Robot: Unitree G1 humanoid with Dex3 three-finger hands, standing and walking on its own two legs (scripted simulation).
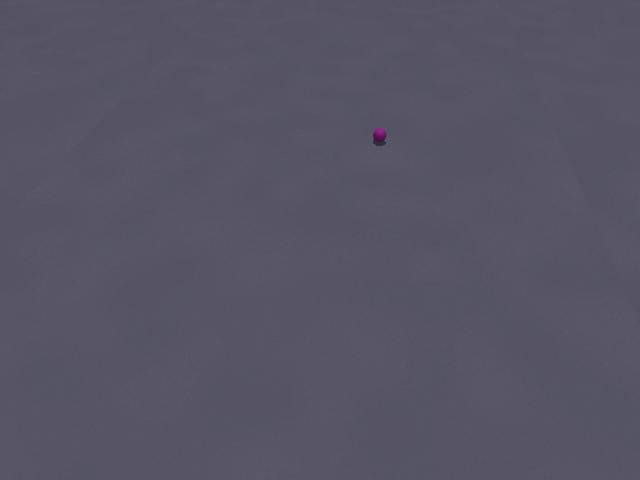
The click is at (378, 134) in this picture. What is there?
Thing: free ball
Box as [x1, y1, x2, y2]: [373, 129, 385, 141]
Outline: 375,130 373,136 377,141 381,141 385,137 385,132 382,129
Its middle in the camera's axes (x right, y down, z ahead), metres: +0.32 -0.62 +2.17
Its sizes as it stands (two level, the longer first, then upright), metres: 0.073 0.073 0.073
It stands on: the floor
